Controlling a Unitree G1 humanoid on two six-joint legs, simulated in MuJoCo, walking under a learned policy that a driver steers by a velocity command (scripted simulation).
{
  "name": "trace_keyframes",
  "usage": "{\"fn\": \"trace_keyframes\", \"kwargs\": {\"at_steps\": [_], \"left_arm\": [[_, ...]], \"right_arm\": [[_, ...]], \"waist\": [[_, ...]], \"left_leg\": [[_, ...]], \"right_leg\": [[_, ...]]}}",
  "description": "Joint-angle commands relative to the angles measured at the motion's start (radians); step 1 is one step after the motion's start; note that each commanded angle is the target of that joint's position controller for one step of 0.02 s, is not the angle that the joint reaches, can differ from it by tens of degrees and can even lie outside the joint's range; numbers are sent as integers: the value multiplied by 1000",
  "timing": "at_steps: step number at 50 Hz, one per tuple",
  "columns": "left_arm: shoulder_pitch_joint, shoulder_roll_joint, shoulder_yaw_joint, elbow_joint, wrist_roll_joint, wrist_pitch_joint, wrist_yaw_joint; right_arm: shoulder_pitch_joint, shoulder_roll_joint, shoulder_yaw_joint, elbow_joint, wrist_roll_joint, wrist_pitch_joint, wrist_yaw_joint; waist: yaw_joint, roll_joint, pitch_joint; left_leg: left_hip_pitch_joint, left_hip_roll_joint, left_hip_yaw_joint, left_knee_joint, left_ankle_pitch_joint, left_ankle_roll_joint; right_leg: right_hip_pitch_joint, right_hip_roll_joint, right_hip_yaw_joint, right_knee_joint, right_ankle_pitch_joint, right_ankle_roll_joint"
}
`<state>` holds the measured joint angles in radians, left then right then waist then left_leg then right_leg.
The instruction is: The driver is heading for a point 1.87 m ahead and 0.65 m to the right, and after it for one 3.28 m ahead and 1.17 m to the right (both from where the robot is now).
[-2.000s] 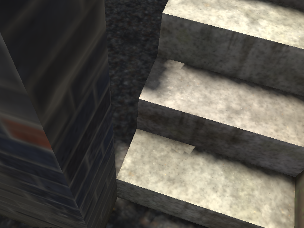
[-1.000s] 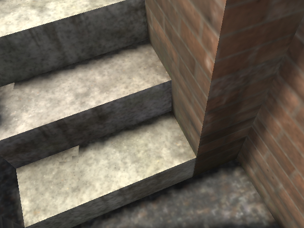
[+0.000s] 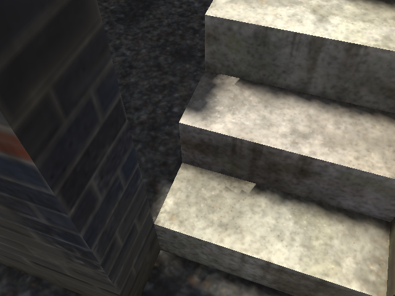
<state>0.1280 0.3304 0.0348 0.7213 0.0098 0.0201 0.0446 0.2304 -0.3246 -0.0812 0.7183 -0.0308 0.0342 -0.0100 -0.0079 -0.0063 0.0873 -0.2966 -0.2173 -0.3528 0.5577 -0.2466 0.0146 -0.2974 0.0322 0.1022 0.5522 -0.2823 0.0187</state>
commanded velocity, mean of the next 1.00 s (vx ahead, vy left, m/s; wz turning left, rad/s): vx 0.36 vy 0.01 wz -0.60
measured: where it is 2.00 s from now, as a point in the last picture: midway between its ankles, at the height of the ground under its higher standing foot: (237, 269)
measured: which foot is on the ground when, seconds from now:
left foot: up 0.00-0.22, down 0.24-0.54, up 0.56-0.96, down 0.98-1.00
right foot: down 0.00-0.24, up 0.26-0.52, down 0.54-0.98, up 1.00-1.00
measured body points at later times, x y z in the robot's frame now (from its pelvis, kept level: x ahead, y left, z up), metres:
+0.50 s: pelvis +0.07 -0.05 +0.00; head +0.12 -0.08 +0.45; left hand +0.31 +0.14 -0.10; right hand +0.09 -0.36 -0.11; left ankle +0.00 +0.07 -0.73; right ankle +0.10 -0.18 -0.71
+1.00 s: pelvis +0.21 -0.08 +0.01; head +0.24 -0.10 +0.46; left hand +0.47 +0.04 -0.10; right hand +0.19 -0.37 -0.10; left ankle +0.30 -0.03 -0.73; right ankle +0.11 -0.18 -0.73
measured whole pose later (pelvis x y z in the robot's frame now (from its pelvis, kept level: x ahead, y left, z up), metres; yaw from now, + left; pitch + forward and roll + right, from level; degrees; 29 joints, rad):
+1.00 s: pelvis +0.21 -0.08 +0.01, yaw -38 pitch +1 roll +1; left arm 0.22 0.23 0.04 0.63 0.03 -0.01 0.06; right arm 0.17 -0.23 0.00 0.70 -0.04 -0.01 -0.04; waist 0.04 -0.02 0.06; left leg -0.28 -0.05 0.03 0.41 -0.14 0.03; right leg -0.23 0.07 0.25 0.53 -0.30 0.01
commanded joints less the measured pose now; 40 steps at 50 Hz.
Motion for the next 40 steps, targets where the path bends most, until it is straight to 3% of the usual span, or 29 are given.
{"fn": "trace_keyframes", "kwargs": {"at_steps": [1,2,3,4,5,7,10,11,12,13,14,15,16,17,22,24,25,26,27,28,29,30,31,32,33,34,36,39,40], "left_arm": [[-11,92,-3,-43,17,-20,-1],[-141,108,40,-134,-8,25,-103],[30,134,47,-15,-12,4,-54],[10,107,42,-43,16,12,-77],[33,114,48,-33,18,11,-68],[73,142,73,-23,6,0,-52],[71,113,89,-26,-1,-22,-68],[12,100,88,-43,-13,-32,-74],[-9,39,73,-67,-36,-42,-62],[8,-47,46,-94,-62,-51,-58],[35,-13,43,-104,-41,-47,-39],[56,44,58,-93,-25,-39,-25],[105,66,69,-65,-27,-29,-22],[106,69,72,-76,-8,-18,-14],[6,-45,18,-183,-8,19,-78],[43,-1,31,-173,-2,18,-87],[78,41,40,-158,0,9,-85],[197,39,54,-126,-10,5,-65],[317,65,73,-100,21,-8,-54],[354,187,102,-129,40,-13,-48],[329,251,115,-144,28,-16,-49],[267,198,110,-152,21,-18,-46],[236,184,114,-140,5,6,10],[178,140,86,-158,19,-18,-6],[125,100,74,-152,21,-38,0],[108,113,74,-145,29,-52,3],[147,96,69,-117,32,-55,-2],[201,128,85,-98,25,-41,8],[207,91,78,-102,15,-35,28]], "right_arm": [[109,-53,4,-11,0,-2,-10],[59,-126,-36,-24,52,-10,-32],[-6,-99,-2,-55,-59,-28,35],[-32,-113,-17,-40,-5,-44,7],[-17,-103,-4,-29,-3,-68,11],[-85,-22,32,-57,1,-108,0],[-32,-28,34,-33,18,-114,-41],[40,-53,23,-9,19,-115,-56],[72,-122,0,-4,3,-109,-71],[76,-201,-17,-21,-21,-99,-80],[-11,-226,-30,-21,-37,-96,-74],[-38,-131,-17,-51,-32,-95,-69],[-66,-51,6,-68,-28,-86,-62],[-72,-28,12,-67,-14,-76,-64],[-47,-86,-1,-73,11,-45,-40],[-2,-111,-6,-54,6,-61,-29],[-24,-131,-12,-69,-12,-51,-35],[-15,-115,-9,-64,-10,-66,-35],[-5,-114,-8,-57,-10,-84,-16],[-64,9,20,-116,-18,-95,3],[-106,-9,29,-165,-59,-101,20],[-138,-70,16,-168,-56,-109,24],[-44,-114,-6,-102,-70,-73,40],[-139,-61,27,-121,-35,-91,21],[-139,-55,32,-110,-23,-95,1],[-113,-51,45,-87,-36,-94,-6],[-124,-33,56,-86,-28,-78,-9],[-130,-26,65,-86,-22,-51,-5],[-141,-3,65,-103,-23,-36,4]], "waist": [[-24,-218,-153],[-23,-429,-176],[-28,-254,-71],[-31,-271,-31],[-42,-244,-15],[-31,-160,33],[-43,-110,-79],[-88,-128,-109],[-93,-74,-155],[-92,120,-166],[-43,186,-72],[-26,102,-60],[-4,77,-61],[3,68,-46],[-30,159,-59],[-36,180,-134],[-7,198,-172],[28,159,-167],[111,48,-201],[128,-220,-169],[125,-267,-279],[107,-166,-186],[45,33,-80],[53,-21,-40],[37,-51,-61],[35,-41,-86],[51,-48,-118],[69,-118,-128],[70,-162,-148]], "left_leg": [[-43,8,116,144,-346,-26],[138,97,320,361,-262,14],[-117,63,345,464,-288,24],[-61,129,351,433,-273,-1],[-54,113,345,300,-344,-5],[-76,104,326,62,-340,12],[68,87,319,-182,-109,35],[255,137,295,-309,-14,51],[461,253,226,-338,-7,73],[601,480,-15,-352,-95,162],[462,638,-110,-358,107,255],[414,632,-45,-331,336,282],[412,553,88,-270,514,251],[401,484,188,-224,643,200],[249,389,449,-163,704,126],[259,389,468,-84,710,118],[259,401,455,-11,697,115],[207,374,501,106,695,108],[64,329,526,343,495,70],[-280,163,539,712,-142,16],[-474,109,270,855,-319,10],[-495,190,209,806,-226,7],[-471,216,234,719,-92,-20],[-372,253,230,600,-60,-30],[-274,249,240,511,-40,-47],[-199,227,274,475,-35,-62],[-159,180,313,370,-50,-67],[-149,143,316,232,6,-60],[-123,130,317,232,24,-55]], "right_leg": [[146,-334,407,-300,292,-147],[-166,-165,285,-314,-471,-255],[-58,-286,579,-489,-590,-213],[-109,-167,385,-414,-441,-212],[-79,-101,339,-399,-376,-209],[36,-73,343,-339,-157,-227],[138,-65,377,-250,60,-188],[21,-32,338,-198,38,-135],[-154,7,296,-118,-30,-77],[-382,83,133,92,-155,-38],[-459,17,25,289,-231,-54],[-436,-51,14,395,-203,-57],[-406,-56,4,445,-172,-57],[-423,-59,-29,503,-131,-50],[-187,-31,-186,196,42,-20],[-81,18,-225,137,41,-45],[-23,33,-198,100,-33,-85],[70,82,-240,78,-68,-113],[229,65,-153,-16,-69,-174],[329,-196,329,-202,-198,-311],[402,-319,778,-370,-523,-435],[331,-337,713,-398,-607,-410],[251,-362,676,-393,-430,-267],[163,-252,478,-354,-48,-290],[133,-216,365,-300,262,-262],[101,-187,290,-264,471,-252],[118,-159,241,-203,669,-223],[136,-123,269,-161,613,-163],[112,-119,288,-144,597,-140]]}}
